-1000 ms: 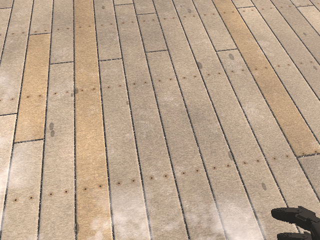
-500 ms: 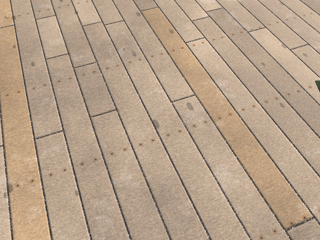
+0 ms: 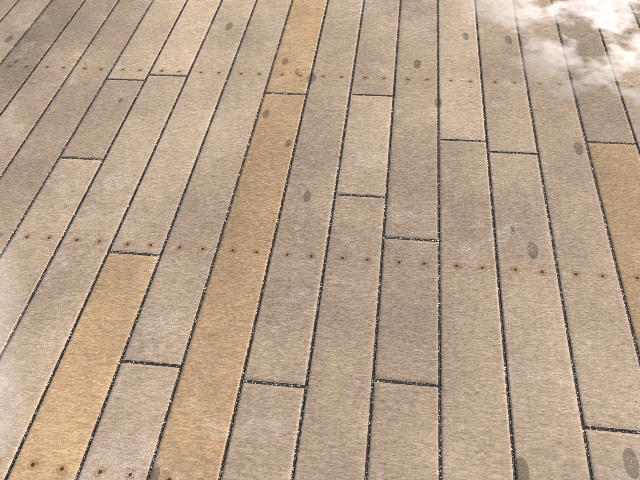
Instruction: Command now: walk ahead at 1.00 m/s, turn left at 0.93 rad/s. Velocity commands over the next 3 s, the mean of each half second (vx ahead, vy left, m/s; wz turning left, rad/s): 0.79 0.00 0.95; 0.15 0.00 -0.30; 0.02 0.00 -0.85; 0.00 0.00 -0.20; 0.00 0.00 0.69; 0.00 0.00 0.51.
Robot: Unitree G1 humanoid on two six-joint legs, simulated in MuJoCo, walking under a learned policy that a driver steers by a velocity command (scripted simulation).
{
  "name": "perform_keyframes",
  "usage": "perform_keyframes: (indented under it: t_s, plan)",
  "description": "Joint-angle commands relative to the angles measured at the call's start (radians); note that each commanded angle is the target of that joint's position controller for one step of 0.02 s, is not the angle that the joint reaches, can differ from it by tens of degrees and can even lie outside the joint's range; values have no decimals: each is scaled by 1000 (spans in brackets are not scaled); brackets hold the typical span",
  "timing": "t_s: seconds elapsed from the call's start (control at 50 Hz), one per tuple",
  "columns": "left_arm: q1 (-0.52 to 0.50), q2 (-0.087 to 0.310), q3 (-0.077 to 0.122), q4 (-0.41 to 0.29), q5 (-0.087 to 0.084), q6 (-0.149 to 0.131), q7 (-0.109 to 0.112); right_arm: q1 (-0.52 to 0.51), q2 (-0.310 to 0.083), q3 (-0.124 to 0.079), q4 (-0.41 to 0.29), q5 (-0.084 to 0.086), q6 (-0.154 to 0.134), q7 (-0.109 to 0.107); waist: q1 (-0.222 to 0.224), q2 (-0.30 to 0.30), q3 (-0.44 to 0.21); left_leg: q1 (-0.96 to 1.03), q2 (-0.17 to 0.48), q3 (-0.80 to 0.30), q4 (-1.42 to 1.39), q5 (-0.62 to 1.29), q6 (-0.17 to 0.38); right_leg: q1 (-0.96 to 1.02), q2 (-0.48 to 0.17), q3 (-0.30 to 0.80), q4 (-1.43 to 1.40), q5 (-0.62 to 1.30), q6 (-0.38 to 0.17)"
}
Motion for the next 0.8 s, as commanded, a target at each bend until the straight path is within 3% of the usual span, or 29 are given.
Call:
perform_keyframes:
  t_s: [0.02, 0.06, 0.08, 0.1, 0.14, 0.18, 0.22, 0.24, 0.26, 0.28, 0.3, 0.32, 0.34, 0.36, 0.38, 0.4, 0.44, 0.46, 0.5, 0.52, 0.58, 0.64, 0.66, 0.68, 0.7, 0.72, 0.74, 0.76, 0.8]
  plan:
    - [43, 152, 30, -86, 23, 33, -4, -30, -127, -27, -87, 6, -52, -10, 86, -136, 40, -73, 296, -512, -432, -47, 173, -150, -73, -19, -196, -19, 45]
    - [-94, 139, 20, -151, 7, 36, -16, -24, -138, -32, -92, 6, -72, -6, 55, -93, 82, -174, 241, -440, -452, 82, 152, -82, -77, -60, -432, 136, 60]
    - [-135, 123, 17, -154, -1, 39, -22, -29, -135, -35, -97, 9, -72, -1, 32, -99, 60, -168, 185, -387, -457, 73, 113, -38, -58, -78, -513, 263, 57]
    - [-163, 104, 8, -177, -16, 37, -28, -9, -149, -42, -99, 12, -75, 2, 12, -27, 55, -163, 189, -393, -442, 142, 97, 6, -48, -81, -630, 363, 47]
    - [-211, 118, 11, -189, -31, 31, -28, 40, -152, -50, -89, 22, -76, 10, -39, -5, 20, -57, 202, -407, -406, 296, 60, 52, -10, -88, -752, 483, 29]
    - [-227, 147, 20, -199, -34, 26, -26, 59, -168, -59, -92, 17, -70, 5, -56, 20, -7, 75, 227, -439, -347, 376, 32, 70, 18, -72, -851, 458, 13]
    - [-132, 201, 43, -172, -33, 20, -12, 46, -194, -66, -98, 9, -66, -4, -10, 31, -80, 182, 234, -460, -191, 596, -9, 187, 66, -63, -904, 338, -1]
    - [6, 247, 64, -138, -36, 14, 0, 23, -225, -71, -101, 2, -66, -1, 70, 17, -171, 196, 219, -441, -15, 688, -34, 334, 86, -72, -899, 230, -11]
    - [208, 288, 84, -94, -26, 7, 18, -30, -219, -69, -114, 2, -71, 3, 187, 4, -255, 91, 173, -404, 247, 653, -69, 562, 36, -50, -894, 190, -28]
    - [408, 351, 104, -67, 10, 0, 38, -39, -63, -27, -149, 5, -80, -5, 227, -143, -379, -87, 113, -322, 597, 104, -79, 795, -227, 186, -904, -33, -53]
    - [286, 442, 124, -82, 29, 8, 29, 114, 11, 1, -221, 52, -73, -8, 64, -512, -501, -365, 30, -192, 838, -338, -124, 917, -488, 772, -1094, 77, -180]
    - [190, 317, 111, -112, 17, 17, 21, 47, -97, -9, -171, 11, -45, -28, 77, -239, -370, -454, 154, -174, 883, -234, -118, 804, -433, 671, -1065, 149, -188]
    - [142, 214, 82, -110, 4, 19, 15, -47, -117, -18, -174, -3, -33, -24, 91, -124, -248, -449, 191, -141, 828, -159, -130, 679, -371, 421, -1025, 366, -172]
    - [140, 163, 67, -87, 5, 25, 9, -88, -111, -21, -174, -11, -22, -12, 83, -48, -166, -426, 221, -125, 790, -141, -147, 576, -311, 240, -1004, 629, -151]
    - [72, 181, 87, -98, -53, 11, 18, -92, -92, -28, -226, 72, -19, -15, 52, -196, -133, -437, 285, -155, 790, -131, -182, 552, -245, 143, -1028, 675, -144]
    - [39, 162, 85, -86, -61, 1, 21, -89, -106, -31, -229, 86, -5, -8, 34, -198, -115, -406, 315, -152, 760, -122, -191, 485, -222, 69, -1047, 673, -139]
    - [-40, 161, 92, -74, -71, -2, 25, -144, -58, -19, -273, 77, 23, -2, 5, -159, -33, -386, 333, -109, 601, -118, -217, 357, -218, -43, -1126, 653, -144]
    - [-67, 185, 102, -68, -73, 1, 29, -174, -37, -9, -299, 64, 27, 2, -3, -151, -4, -372, 339, -89, 498, -87, -229, 308, -222, -81, -1152, 670, -149]
    - [-42, 241, 121, -43, -63, 0, 27, -193, 0, 11, -306, 32, 14, 17, 11, -89, -41, -232, 303, -59, 295, 52, -222, 262, -181, -148, -1154, 770, -178]
    - [-55, 272, 129, -41, -70, -1, 23, -178, -2, 13, -299, 29, 6, 26, -5, -97, -68, -148, 283, -57, 193, 132, -208, 243, -171, -168, -1146, 769, -176]
    - [-8, 295, 131, -1, -111, -9, 6, -230, -32, 8, -295, 15, -11, 43, 4, -64, -96, -50, 225, -60, 33, 222, -158, 319, -183, -165, -1097, 824, -174]
    - [18, 288, 120, 40, -114, -5, -3, -134, -94, -17, -244, -19, -36, 23, -86, -26, -167, 202, 196, -27, -157, 457, -85, 336, -114, -164, -874, 872, -121]
    - [52, 246, 100, 31, -81, -6, -5, -94, -174, -32, -241, -42, -38, 2, -90, 51, -255, 404, 345, -136, -79, 1002, -38, 216, -41, -181, -672, 582, -64]
    - [181, 161, 63, 35, -65, 6, -17, -110, -168, -11, -270, -86, -33, -16, -38, 254, -470, 670, 696, -479, -15, 1454, 188, -12, 67, -98, -285, -315, 18]
    - [191, 264, 92, 63, -86, 24, -22, -100, -143, -9, -281, -46, -16, -16, -70, 172, -564, 662, 691, -450, 22, 1462, 213, -40, 57, 44, -140, -430, 32]
    - [145, 299, 108, 36, -112, 36, -24, -137, -150, -15, -274, -13, -5, -13, -56, 145, -481, 593, 661, -393, -43, 1144, 191, -150, 35, 30, -115, -376, 36]
    - [84, 279, 108, 32, -109, 52, -12, -184, -119, -10, -262, 8, -2, -15, -39, 51, -379, 491, 599, -340, -101, 871, 133, -192, -6, -5, -169, -306, 43]
    - [73, 258, 110, 33, -103, 75, 3, -226, -84, -2, -251, 16, -3, -19, -14, 37, -284, 373, 563, -291, -149, 710, 92, -187, -22, -26, -207, -252, 59]
    - [126, 226, 115, 40, -93, 123, 20, -291, -74, -4, -245, -9, -5, -25, 48, 72, -194, 133, 536, -195, -252, 552, 71, -61, -20, -66, -208, -170, 88]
